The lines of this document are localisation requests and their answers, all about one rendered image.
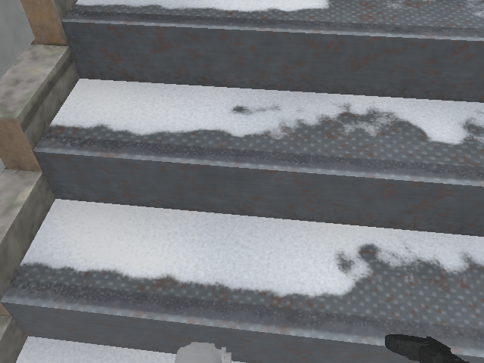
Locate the robot right hand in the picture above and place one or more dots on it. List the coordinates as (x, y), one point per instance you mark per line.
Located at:
(424, 350)

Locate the robot left thigh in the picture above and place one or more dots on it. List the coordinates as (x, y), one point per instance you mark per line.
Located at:
(203, 353)

